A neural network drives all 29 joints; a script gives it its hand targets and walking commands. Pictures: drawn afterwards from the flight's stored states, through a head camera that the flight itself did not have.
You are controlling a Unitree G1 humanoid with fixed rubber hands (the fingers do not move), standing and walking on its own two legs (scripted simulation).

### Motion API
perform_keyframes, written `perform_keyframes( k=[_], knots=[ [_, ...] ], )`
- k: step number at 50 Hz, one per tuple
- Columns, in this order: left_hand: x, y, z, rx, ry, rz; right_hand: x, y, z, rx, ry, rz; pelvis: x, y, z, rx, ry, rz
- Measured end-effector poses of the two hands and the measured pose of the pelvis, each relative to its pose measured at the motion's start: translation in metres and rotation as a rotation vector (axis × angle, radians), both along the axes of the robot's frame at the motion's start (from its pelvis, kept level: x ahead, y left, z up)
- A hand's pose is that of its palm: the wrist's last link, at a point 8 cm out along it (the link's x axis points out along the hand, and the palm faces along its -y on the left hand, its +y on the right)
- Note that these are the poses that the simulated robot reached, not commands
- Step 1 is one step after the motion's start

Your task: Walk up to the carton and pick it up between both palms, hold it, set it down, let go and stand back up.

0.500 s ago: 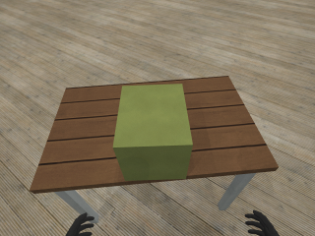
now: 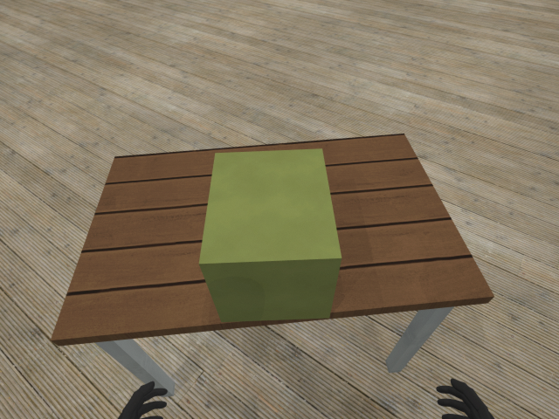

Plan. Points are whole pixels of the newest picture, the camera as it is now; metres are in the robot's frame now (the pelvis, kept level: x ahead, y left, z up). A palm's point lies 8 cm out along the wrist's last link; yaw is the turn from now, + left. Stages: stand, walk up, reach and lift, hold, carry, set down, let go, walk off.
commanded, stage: walk up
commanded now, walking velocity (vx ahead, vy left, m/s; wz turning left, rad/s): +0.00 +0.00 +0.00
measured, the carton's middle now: (272, 235) +0.45 +0.04 -0.05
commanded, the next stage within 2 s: reach and lift in 0.58 s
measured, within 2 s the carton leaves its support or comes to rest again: neither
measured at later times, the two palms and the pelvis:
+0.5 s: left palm out of the picture +0.12 +0.28 -0.08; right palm out of the picture +0.13 -0.25 -0.09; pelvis +0.00 +0.01 +0.00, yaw +4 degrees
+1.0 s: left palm (133, 390) +0.18 +0.24 -0.06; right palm (461, 391) +0.17 -0.22 -0.06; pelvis +0.01 -0.02 +0.01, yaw +1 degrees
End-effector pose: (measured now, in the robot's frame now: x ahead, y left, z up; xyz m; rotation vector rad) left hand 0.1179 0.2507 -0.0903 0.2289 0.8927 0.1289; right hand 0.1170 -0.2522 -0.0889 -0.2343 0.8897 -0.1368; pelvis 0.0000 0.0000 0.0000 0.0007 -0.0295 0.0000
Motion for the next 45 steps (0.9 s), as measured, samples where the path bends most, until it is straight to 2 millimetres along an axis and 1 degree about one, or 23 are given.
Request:
perform_keyframes(
  k=[9, 20, 25, 30, 33, 35, 37, 41, 45],
  knots=[
    [0.005, 0.002, 0.002, 0.011, -0.017, -0.001, 0.000, -0.001, 0.000, -0.005, 0.007, 0.004, 0.001, 0.000, -0.001, -0.002, -0.002, 0.010],
    [0.010, 0.022, 0.011, 0.047, -0.064, 0.030, 0.001, 0.000, -0.002, -0.018, 0.029, 0.034, 0.000, 0.005, -0.003, -0.007, 0.001, 0.051],
    [0.005, 0.026, 0.011, 0.050, -0.067, 0.049, 0.010, 0.004, -0.001, -0.014, 0.019, 0.059, 0.000, 0.006, -0.003, -0.008, 0.001, 0.072],
    [-0.003, 0.028, 0.009, 0.049, -0.057, 0.073, 0.022, 0.008, 0.001, -0.013, 0.004, 0.089, 0.000, 0.006, -0.004, -0.010, 0.001, 0.093],
    [-0.006, 0.026, 0.001, 0.060, 0.023, 0.082, 0.036, 0.008, -0.002, -0.010, -0.075, 0.100, -0.002, 0.005, -0.006, -0.017, -0.007, 0.055],
    [0.001, 0.019, 0.000, 0.054, 0.039, 0.077, 0.044, 0.010, -0.003, 0.008, -0.120, 0.094, -0.004, 0.003, -0.006, -0.016, -0.022, 0.036],
    [0.013, 0.011, 0.005, 0.035, 0.008, 0.078, 0.049, 0.013, 0.000, 0.026, -0.151, 0.094, -0.004, -0.001, -0.004, -0.012, -0.039, 0.030],
    [0.038, -0.004, 0.021, -0.004, -0.095, 0.085, 0.052, 0.020, 0.013, 0.051, -0.200, 0.094, 0.002, -0.009, 0.004, -0.001, -0.062, 0.027],
    [0.053, -0.009, 0.028, -0.033, -0.139, 0.085, 0.053, 0.023, 0.024, 0.054, -0.237, 0.085, 0.007, -0.016, 0.009, 0.005, -0.077, 0.021]
  ],
)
